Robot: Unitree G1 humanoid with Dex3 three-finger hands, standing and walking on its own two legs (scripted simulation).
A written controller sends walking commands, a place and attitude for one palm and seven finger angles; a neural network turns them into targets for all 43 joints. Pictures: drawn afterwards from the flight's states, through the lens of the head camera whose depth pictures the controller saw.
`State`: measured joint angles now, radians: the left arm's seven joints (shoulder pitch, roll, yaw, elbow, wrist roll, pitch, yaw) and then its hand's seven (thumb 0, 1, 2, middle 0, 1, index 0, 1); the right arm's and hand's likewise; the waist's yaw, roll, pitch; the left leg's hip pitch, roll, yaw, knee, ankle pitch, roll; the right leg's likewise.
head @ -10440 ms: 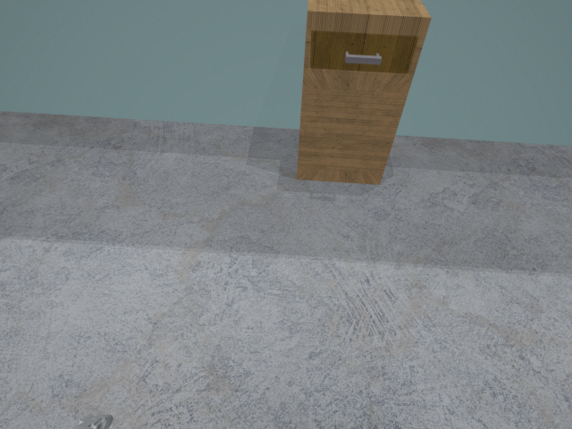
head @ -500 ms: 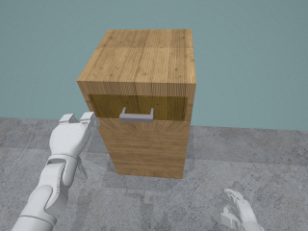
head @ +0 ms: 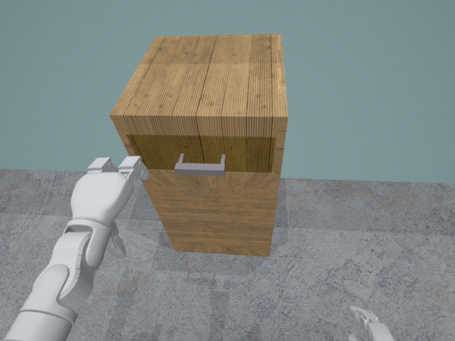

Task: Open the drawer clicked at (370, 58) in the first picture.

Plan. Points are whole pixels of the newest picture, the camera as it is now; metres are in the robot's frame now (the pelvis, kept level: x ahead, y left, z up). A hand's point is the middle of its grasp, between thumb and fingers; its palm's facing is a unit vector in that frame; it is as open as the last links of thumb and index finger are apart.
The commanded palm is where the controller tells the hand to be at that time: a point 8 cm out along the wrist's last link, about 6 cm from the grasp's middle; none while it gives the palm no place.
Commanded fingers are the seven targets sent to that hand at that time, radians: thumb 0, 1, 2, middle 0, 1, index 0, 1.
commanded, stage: move the hooked fingers above the handle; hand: left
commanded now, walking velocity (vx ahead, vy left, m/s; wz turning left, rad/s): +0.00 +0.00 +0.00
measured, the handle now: (201, 163) +0.56 +0.16 -0.09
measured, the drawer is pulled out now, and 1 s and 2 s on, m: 0.00 0.00 0.00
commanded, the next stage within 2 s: none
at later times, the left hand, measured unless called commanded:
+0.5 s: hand (146, 197) +0.35 +0.21 +0.05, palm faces +0.01 -0.06 -1.00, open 13.8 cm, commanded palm +0.33 +0.21 +0.10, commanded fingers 0.00 -0.50 0.30 -0.30 -1.20 -0.30 -1.20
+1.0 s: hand (172, 179) +0.42 +0.18 +0.01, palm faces -0.01 -0.03 -1.00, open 13.8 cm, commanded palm +0.40 +0.19 +0.07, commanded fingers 0.00 -0.50 0.30 -0.30 -1.20 -0.30 -1.20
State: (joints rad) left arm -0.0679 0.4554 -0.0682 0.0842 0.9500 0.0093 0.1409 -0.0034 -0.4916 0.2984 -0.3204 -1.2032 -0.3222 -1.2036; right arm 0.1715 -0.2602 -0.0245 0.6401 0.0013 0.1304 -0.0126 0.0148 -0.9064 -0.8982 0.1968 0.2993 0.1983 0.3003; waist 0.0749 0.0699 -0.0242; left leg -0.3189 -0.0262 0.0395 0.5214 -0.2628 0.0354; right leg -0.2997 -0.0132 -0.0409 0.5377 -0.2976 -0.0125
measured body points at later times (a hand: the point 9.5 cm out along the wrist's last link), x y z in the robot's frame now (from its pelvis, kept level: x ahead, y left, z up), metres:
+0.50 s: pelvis +0.00 -0.02 -0.01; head +0.03 -0.04 +0.44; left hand +0.34 +0.21 +0.10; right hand +0.17 -0.26 -0.13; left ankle +0.00 +0.10 -0.73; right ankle -0.01 -0.11 -0.73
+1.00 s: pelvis +0.01 -0.01 -0.02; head +0.06 -0.03 +0.43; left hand +0.42 +0.18 +0.07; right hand +0.08 -0.27 -0.15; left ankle +0.00 +0.10 -0.73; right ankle -0.01 -0.11 -0.73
